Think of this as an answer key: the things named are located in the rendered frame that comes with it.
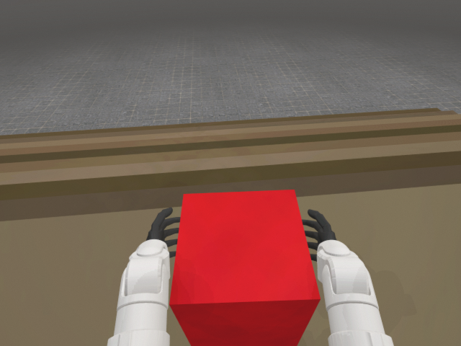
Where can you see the robot right hand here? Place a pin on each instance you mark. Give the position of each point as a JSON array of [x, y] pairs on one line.
[[323, 229]]

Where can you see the carton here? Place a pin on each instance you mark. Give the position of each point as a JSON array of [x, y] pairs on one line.
[[243, 275]]

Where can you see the left robot forearm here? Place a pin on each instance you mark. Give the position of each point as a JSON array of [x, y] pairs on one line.
[[144, 298]]

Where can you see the right robot forearm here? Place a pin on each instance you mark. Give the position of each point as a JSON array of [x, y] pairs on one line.
[[351, 303]]

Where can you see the robot left hand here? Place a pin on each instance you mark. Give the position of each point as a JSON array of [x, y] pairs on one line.
[[157, 229]]

